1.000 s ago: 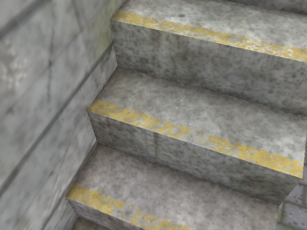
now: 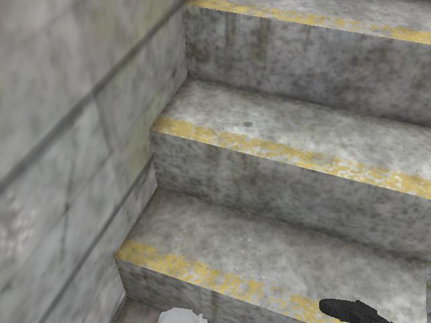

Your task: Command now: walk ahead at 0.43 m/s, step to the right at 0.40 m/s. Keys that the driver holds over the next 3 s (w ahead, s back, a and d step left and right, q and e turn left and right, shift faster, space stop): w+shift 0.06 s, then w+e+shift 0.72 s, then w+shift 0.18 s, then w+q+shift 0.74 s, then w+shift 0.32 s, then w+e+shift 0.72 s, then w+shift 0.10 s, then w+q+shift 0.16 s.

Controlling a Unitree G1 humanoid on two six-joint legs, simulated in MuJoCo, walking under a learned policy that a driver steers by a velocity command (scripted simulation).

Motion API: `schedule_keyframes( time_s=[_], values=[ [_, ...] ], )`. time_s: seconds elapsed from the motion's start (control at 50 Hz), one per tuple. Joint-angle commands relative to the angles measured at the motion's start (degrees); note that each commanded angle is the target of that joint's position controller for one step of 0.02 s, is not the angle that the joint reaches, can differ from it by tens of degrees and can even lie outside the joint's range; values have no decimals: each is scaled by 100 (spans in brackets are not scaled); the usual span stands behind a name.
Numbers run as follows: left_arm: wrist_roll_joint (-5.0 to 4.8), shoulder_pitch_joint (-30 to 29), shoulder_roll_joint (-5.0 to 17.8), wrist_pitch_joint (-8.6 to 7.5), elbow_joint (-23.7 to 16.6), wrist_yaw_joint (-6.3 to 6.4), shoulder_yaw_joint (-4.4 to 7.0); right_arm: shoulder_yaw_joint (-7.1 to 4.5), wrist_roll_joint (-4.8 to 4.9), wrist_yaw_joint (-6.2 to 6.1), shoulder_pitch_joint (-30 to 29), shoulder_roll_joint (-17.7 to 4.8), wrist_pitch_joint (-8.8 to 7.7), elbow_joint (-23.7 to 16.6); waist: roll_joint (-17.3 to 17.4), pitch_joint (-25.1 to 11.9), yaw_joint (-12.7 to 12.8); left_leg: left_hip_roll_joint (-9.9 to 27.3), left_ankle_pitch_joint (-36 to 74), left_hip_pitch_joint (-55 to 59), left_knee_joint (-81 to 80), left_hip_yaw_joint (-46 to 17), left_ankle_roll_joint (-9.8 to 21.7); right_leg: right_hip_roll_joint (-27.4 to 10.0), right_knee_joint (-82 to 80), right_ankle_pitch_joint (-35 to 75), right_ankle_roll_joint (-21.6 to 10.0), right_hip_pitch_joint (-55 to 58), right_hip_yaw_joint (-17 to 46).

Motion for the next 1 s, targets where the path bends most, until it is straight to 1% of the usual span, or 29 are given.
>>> schedule_keyframes(
  time_s=[0.02, 0.08, 0.14, 0.18, 0.2, 0.22, 0.24, 0.26, 0.32, 0.38, 0.42, 0.46, 0.5, 0.52, 0.56, 0.58, 0.6, 0.62, 0.64, 0.68, 0.72, 0.74, 0.78, 0.82, 0.84, 0.86, 0.88, 0.92, 1.0],
  values=[
    [79, -614, 843, 83, -1158, -39, 231, -558, -11, -303, 481, -1377, 242, 133, -708, 867, 64, 411, -1685, 282, -740, 426, -206, -1009, -2163, -550, -1281, 536, 837],
    [159, -161, 933, 227, -1499, -115, 228, -527, -5, -421, -171, -1156, 427, -15, -1102, 941, 444, 993, -2282, -368, -937, 695, -81, -1472, -2313, -1102, -1386, 1845, 1080],
    [277, -676, 886, 364, -1978, -70, 189, -489, 24, -339, -168, -1032, 418, -81, -905, 839, 156, 1585, -2118, 1004, -3826, 698, -54, -1071, -2011, -596, -888, 1544, 790],
    [218, -1276, 906, 459, -2362, -214, 185, -678, 175, -422, 1954, -1471, 229, 585, 517, -663, -814, 1102, -308, 6225, -6202, 570, -316, 102, 474, 868, -233, -607, 211],
    [26, -1430, 1019, 419, -2703, -223, 239, -712, 65, -424, 2748, -1621, 163, 792, 1573, -1756, -1216, 1465, 1189, 8991, -7407, 19, -478, 627, 2485, 19, 280, -2121, 0],
    [72, -717, 472, 408, -2935, -256, 134, -705, -181, -478, 2133, -1896, 157, 528, 2532, -2730, -381, 2491, 488, 9421, -7661, -1262, -450, 888, 4928, -1597, 623, -2870, 697],
    [235, -114, 581, 391, -2742, -209, 183, -679, -470, -710, 1176, -1936, 172, 161, 2143, -2966, 152, 2833, 52, 8317, -8135, -1598, -250, 832, 6971, -559, 815, -2536, 1145],
    [277, 291, 927, 505, -2672, -178, 316, -686, -496, -864, 339, -2055, 117, 13, 1751, -2772, 733, 3215, -28, 7538, -8091, -1623, 244, 514, 8214, 87, 753, -2551, 1310],
    [506, 511, 1349, 1097, -2352, -352, 521, -526, -432, -1085, -622, -1370, -57, 143, 70, -1338, 1711, 2816, -326, 4438, -7601, -260, -9, -89, 8767, 889, 261, -1595, 1039],
    [62, 1940, 1381, 1243, -1798, -853, 486, -670, -517, -789, -1537, -1597, 17, 381, -240, 93, 2596, 1482, 22, 3581, -7784, 1765, -958, 38, 4009, -25, -119, -349, 95],
    [-124, 2612, 913, 1263, -1550, -833, 318, -731, -332, -616, -1667, -1647, 145, 640, 248, 534, 2675, 1356, 1304, 4333, -7040, 2251, -549, -44, 585, -313, -491, 264, -389],
    [-211, 1560, 296, 1272, -1726, -739, 73, -672, -130, -438, -692, -1372, 346, 969, -566, -172, 1789, 1341, -1046, 5163, -5904, 2100, 155, -476, -803, 1576, -769, 881, -284],
    [-176, 1690, -65, 914, -1542, -725, -75, -470, -95, -189, -1707, -800, 596, 724, -1737, 78, 2120, 295, -3203, 4463, -1768, 2501, 46, -86, -1071, 2142, -1324, 262, -649],
    [-81, 1130, 132, 750, -1718, -820, -86, -402, -13, -148, -2202, -492, 683, 402, -1956, 348, 1726, 129, -3149, 3482, 233, 1983, -196, -51, -172, 1803, -1427, -295, -301],
    [-132, 648, 575, 335, -2196, -834, -56, -150, 103, -53, -2347, -29, 611, -256, -1077, 836, 832, 423, -1838, 1782, 533, 728, -312, 105, 369, 1248, -839, -936, 2161],
    [-53, 696, 926, 280, -2244, -727, 99, -106, 47, -92, -1707, -175, 531, -497, -1314, 1026, 365, 296, -1389, 1569, -444, 853, -488, -34, -598, 436, -861, -1094, 3910],
    [66, 7, 1851, 308, -2601, -541, 388, -181, -7, -200, -1724, -654, 437, -714, -1934, 1302, 345, 298, -1055, 1102, -1397, 795, -625, -626, -2393, -2636, -1603, -1114, 6209],
    [1, -254, 1425, 413, -2659, -430, 331, -398, 174, -327, -1937, -1461, 410, -443, -1041, 1358, 514, 207, -525, 1578, -1768, 687, -739, -379, -2590, -3549, -1463, -1256, 6316],
    [42, 72, 1156, 479, -2501, -307, 295, -451, 285, -337, -2203, -1672, 353, -596, -653, 1185, 798, 82, -454, 1909, -2576, 578, -808, -286, -2607, -3341, -1131, -969, 6442],
    [-5, 1339, 1229, 587, -1794, -138, 389, -410, 289, -276, -2552, -1753, 414, -930, -673, 953, 1282, -117, -1513, 2895, -4838, 215, -733, -58, -2522, -1764, -405, 91, 5713],
    [98, 1118, 982, 785, -1568, -139, 381, -314, 290, -338, -1128, -1551, 424, -628, -716, 968, 691, -232, -2857, 5130, -8618, 232, -362, 729, -1611, 138, 447, -327, 4121],
    [5, 2166, 971, 601, -792, 141, 419, -262, -63, -139, -1671, -1421, 375, -374, 988, 1223, 977, -697, -2819, 4158, -8546, 886, -204, -146, -1738, 1211, 693, 453, 4856],
    [-149, 1066, 1033, 602, -925, 53, 472, -166, 115, -338, -182, -1023, 219, -153, 184, 630, 63, 57, -621, 6012, -9595, -171, 275, 134, -542, 2234, 1003, -130, 4674],
    [-445, 224, 891, 382, -1368, -38, 512, -378, 117, -436, 394, -1599, 131, 54, 2128, -85, -250, 2354, 820, 8140, -9669, -2138, 1735, 1722, 3696, -1985, 1095, -3115, 1633],
    [-143, 463, 1125, 419, -1252, 25, 543, -410, 5, -354, -52, -1214, 99, 86, 1413, -201, 149, 3098, -1455, 6892, -10110, -2641, 1983, 1041, 5868, -1696, 756, -3360, 1288],
    [139, 551, 864, 532, -1403, -76, 469, -368, 66, -330, -610, -1026, 20, -50, 304, 204, 533, 2753, -2401, 6198, -10465, -2119, 1659, 925, 6461, -968, 553, -3414, 1372],
    [218, 350, 717, 608, -1523, -118, 377, -330, 30, -296, -630, -917, -94, 2, 314, 331, 529, 2612, -2502, 5888, -10449, -1967, 1583, 824, 6774, -567, 459, -3484, 1389],
    [196, -234, 113, 642, -1807, -103, 64, -270, -72, -214, -115, -813, -288, 514, 215, 892, 493, 1925, -2202, 5259, -9911, -895, 1397, 826, 6821, 313, 331, -4086, 1734],
    [152, -1142, 7, 463, -2261, -162, -173, -460, -68, -9, 964, -1457, -593, 1127, -13, 777, 39, 1968, -881, 6079, -10054, -768, 1469, 822, 6720, 129, 322, -5131, 1974]
  ],
)
Next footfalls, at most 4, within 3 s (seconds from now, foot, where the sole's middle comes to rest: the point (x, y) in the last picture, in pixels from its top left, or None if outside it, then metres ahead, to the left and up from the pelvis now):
0.14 left None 0.18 0.13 -0.61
0.54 right None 0.04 0.00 -0.77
0.80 left None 0.08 0.08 -0.77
1.16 right None -0.03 -0.21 -0.77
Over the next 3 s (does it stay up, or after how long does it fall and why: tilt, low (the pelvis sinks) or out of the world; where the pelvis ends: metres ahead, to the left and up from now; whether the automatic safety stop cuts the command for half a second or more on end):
stays up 0.13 -0.08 0.08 its command is cut before an obstacle from the start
